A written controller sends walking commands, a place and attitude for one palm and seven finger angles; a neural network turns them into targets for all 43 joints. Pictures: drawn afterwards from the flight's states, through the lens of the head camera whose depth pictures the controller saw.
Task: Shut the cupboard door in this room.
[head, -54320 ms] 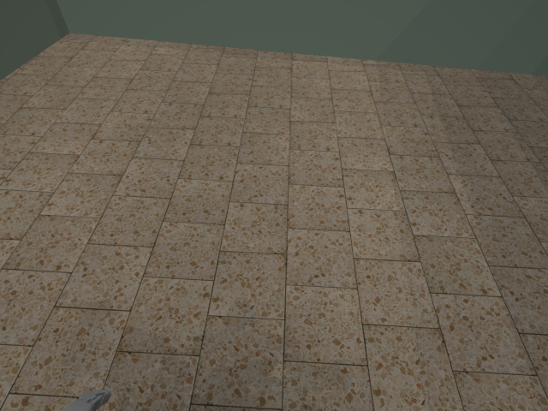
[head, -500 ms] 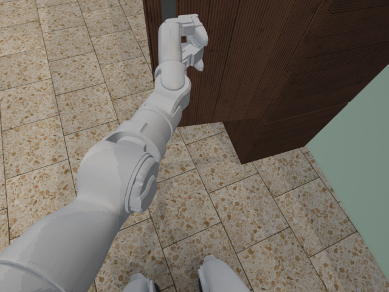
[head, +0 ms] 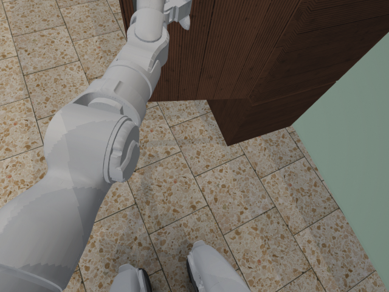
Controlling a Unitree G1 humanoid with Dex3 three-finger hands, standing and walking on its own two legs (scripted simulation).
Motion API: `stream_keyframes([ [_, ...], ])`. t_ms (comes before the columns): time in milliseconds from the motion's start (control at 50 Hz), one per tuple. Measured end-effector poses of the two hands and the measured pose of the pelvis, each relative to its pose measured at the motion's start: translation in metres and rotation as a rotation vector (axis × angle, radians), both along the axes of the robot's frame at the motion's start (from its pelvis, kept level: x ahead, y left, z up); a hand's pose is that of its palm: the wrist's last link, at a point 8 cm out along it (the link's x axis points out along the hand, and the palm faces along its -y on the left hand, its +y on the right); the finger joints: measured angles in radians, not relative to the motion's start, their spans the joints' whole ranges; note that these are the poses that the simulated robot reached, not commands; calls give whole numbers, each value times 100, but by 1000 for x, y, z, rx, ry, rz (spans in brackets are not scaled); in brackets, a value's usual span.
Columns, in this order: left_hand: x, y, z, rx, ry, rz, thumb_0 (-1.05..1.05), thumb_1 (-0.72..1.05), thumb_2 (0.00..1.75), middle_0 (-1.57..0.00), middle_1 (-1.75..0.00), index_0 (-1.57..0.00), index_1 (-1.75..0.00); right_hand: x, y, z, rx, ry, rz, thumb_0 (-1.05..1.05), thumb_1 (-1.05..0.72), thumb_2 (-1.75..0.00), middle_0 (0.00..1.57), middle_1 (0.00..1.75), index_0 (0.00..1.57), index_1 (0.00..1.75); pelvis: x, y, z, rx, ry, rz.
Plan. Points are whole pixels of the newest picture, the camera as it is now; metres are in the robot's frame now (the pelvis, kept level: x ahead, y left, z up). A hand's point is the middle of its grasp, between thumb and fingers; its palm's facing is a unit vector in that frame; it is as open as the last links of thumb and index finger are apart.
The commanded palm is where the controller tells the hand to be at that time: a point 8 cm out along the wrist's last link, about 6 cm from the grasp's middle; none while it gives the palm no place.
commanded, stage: push the door shut along its arc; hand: left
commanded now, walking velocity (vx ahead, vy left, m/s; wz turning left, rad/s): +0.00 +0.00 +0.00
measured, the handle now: out of the picture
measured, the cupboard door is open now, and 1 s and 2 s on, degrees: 76 74 74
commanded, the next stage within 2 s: pull the fist back off the door in 0.32 s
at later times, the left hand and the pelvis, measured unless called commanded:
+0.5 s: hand out of the picture +0.61 -0.17 +0.16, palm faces -0.28 -0.96 +0.02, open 3.1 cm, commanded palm +0.64 -0.13 +0.15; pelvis +0.01 -0.01 -0.01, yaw -1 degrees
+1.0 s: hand out of the picture +0.58 -0.15 +0.16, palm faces -0.05 -1.00 -0.02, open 3.1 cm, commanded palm +0.57 -0.13 +0.15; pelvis +0.01 +0.00 -0.01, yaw -3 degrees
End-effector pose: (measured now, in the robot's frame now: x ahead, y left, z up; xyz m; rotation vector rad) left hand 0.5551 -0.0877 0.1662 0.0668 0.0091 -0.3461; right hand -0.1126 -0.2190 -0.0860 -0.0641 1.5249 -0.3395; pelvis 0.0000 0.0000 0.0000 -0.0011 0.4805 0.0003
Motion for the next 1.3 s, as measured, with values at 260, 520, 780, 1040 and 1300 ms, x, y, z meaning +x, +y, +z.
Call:
stream_keyframes([
  [260,32,-28,-9,0,16,-36,2,89,90,-130,-150,-130,-150,-14,4,-3,15,50,-47,0,-91,-90,20,30,20,29,4,-9,-10,12,55,-24],
  [520,48,-24,-10,-77,103,119,4,83,89,-130,-150,-131,-150,-19,8,-3,52,99,-35,0,-91,-90,20,30,20,29,9,-13,-14,2,103,-24],
  [780,37,-25,6,-43,-56,320,5,87,90,-130,-150,-131,-150,-9,17,-13,91,69,-33,0,-91,-90,20,30,20,29,11,-5,-25,-17,127,-47],
  [1040,0,-9,-4,-50,43,304,2,89,90,-130,-150,-130,-150,9,25,-4,113,15,-17,0,-91,-90,20,30,20,29,16,5,-6,-27,54,-37],
  [1300,-55,-26,-15,-9,47,235,2,90,90,-130,-150,-130,-150,46,14,-19,101,-81,44,0,-91,-90,20,30,20,29,13,12,-5,-36,-4,-21],
])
